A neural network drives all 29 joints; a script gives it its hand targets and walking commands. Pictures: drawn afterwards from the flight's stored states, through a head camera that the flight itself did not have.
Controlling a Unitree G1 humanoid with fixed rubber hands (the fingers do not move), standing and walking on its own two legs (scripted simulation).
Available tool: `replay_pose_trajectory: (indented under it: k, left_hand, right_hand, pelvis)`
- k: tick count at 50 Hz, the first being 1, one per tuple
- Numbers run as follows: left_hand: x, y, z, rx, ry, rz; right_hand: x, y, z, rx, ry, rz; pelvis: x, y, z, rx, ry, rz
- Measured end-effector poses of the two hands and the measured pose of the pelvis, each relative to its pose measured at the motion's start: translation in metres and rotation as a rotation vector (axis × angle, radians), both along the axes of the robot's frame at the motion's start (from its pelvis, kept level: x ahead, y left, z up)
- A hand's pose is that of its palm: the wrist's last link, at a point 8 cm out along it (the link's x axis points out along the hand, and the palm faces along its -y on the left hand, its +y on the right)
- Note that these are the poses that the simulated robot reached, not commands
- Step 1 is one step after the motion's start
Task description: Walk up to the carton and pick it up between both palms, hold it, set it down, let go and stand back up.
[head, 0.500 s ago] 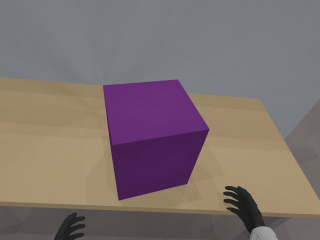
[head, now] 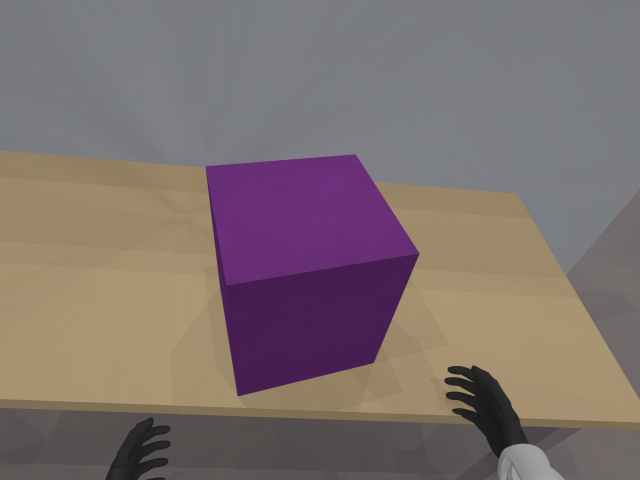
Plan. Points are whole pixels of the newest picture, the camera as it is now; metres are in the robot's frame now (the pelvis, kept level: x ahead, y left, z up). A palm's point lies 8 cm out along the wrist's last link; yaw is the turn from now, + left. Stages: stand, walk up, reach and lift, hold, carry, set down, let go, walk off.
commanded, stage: stand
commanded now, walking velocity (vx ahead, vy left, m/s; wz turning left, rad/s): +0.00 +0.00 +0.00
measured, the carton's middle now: (297, 273) +0.39 +0.02 +0.05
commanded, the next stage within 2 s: none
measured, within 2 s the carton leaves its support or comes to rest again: neither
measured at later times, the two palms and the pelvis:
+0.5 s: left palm out of the picture +0.12 +0.31 -0.12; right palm (495, 429) +0.20 -0.22 +0.00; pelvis +0.01 +0.03 -0.01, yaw +0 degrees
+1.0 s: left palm out of the picture +0.12 +0.32 -0.12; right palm (495, 431) +0.19 -0.22 -0.01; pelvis +0.01 +0.02 -0.01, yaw +0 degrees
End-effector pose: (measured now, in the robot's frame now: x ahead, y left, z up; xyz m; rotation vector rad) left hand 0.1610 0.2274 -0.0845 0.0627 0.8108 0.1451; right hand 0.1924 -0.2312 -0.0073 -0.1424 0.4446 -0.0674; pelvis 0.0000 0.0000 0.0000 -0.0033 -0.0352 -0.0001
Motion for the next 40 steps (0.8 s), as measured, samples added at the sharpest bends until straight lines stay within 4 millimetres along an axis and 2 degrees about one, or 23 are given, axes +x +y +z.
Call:
replay_pose_trajectory:
  k: [4, 9, 14, 24, 40]
  left_hand:
    - [-0.004, 0.023, -0.007, 0.061, -0.018, -0.027]
    - [-0.015, 0.056, -0.019, 0.108, 0.043, -0.052]
    - [-0.026, 0.073, -0.029, 0.109, 0.113, -0.055]
    - [-0.037, 0.087, -0.038, 0.107, 0.180, -0.045]
    - [-0.037, 0.083, -0.037, 0.113, 0.188, -0.048]
  right_hand:
    - [0.001, 0.003, 0.001, -0.073, 0.009, 0.026]
    - [0.001, 0.006, 0.002, -0.103, 0.016, 0.013]
    - [0.002, 0.008, 0.003, -0.131, 0.028, 0.009]
    - [0.003, 0.010, 0.004, -0.153, 0.038, -0.003]
    - [0.002, 0.008, 0.003, -0.143, 0.027, 0.010]
  pelvis:
    - [0.000, 0.000, -0.003, -0.017, -0.008, -0.007]
    - [0.004, 0.007, -0.005, -0.030, -0.005, -0.008]
    - [0.008, 0.016, -0.005, -0.033, 0.001, -0.003]
    - [0.012, 0.025, -0.005, -0.032, 0.008, 0.004]
    - [0.015, 0.020, -0.005, -0.026, 0.012, 0.003]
